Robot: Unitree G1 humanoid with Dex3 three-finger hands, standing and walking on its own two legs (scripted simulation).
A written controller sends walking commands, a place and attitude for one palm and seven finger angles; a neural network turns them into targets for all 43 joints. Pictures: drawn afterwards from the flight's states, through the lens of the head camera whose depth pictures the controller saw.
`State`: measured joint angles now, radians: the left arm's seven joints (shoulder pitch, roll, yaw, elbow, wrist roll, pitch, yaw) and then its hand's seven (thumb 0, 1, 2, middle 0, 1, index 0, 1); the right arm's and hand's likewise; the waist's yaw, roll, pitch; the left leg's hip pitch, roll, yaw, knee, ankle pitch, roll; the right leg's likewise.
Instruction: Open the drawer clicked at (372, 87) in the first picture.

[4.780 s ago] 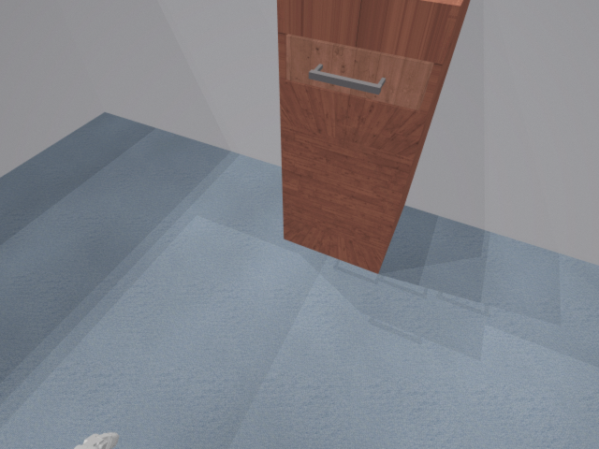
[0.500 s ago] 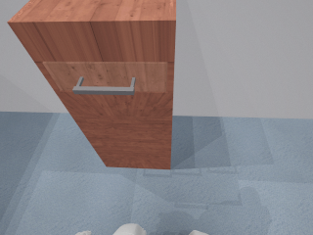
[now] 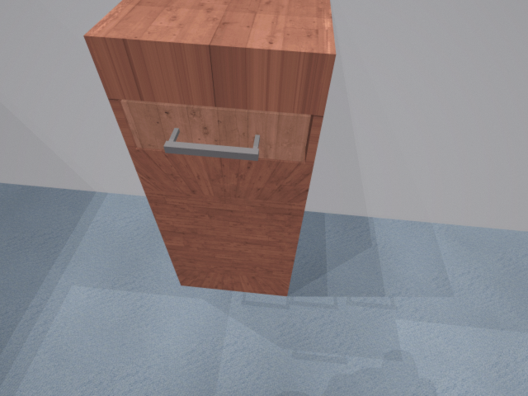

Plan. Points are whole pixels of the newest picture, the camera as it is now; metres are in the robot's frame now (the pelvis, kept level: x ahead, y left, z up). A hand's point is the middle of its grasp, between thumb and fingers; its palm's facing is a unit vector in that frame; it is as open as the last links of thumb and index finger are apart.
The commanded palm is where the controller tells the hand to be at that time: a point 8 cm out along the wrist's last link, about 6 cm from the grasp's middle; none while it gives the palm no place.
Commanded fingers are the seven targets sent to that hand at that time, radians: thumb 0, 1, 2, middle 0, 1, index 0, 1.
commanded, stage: come to a stop and stand still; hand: left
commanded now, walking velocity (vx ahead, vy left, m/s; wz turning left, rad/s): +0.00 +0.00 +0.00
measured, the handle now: (213, 143) +0.58 +0.15 +0.04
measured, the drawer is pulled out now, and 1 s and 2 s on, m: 0.00 0.00 0.00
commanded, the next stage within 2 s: look again from close up in 0.54 s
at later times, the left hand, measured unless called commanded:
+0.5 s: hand out of the picture -0.04 +0.14 -0.17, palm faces +0.04 -0.99 -0.16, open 7.4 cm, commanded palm none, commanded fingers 0.00 0.90 0.90 -0.20 -0.30 -0.20 -0.30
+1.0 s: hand out of the picture +0.01 +0.18 -0.17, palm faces +0.02 -0.98 -0.22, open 7.4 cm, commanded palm none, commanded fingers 0.00 0.90 0.90 -0.20 -0.30 -0.20 -0.30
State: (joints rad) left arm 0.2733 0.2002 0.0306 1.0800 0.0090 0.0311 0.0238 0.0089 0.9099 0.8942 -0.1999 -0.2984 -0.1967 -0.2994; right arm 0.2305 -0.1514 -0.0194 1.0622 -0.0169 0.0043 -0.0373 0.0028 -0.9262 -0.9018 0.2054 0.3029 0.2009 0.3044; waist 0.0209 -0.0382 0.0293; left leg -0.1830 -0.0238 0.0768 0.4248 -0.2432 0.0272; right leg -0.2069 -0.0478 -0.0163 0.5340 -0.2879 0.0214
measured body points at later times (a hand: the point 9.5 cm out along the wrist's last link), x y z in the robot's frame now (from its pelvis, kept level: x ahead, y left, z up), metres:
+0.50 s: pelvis -0.03 -0.02 +0.00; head -0.02 -0.02 +0.45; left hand -0.04 +0.19 -0.16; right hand -0.06 -0.23 -0.16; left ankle -0.01 +0.10 -0.74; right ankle -0.03 -0.12 -0.74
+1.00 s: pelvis -0.01 +0.00 +0.00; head -0.01 -0.01 +0.45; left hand +0.01 +0.23 -0.15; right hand -0.01 -0.22 -0.17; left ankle -0.01 +0.10 -0.74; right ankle -0.03 -0.12 -0.74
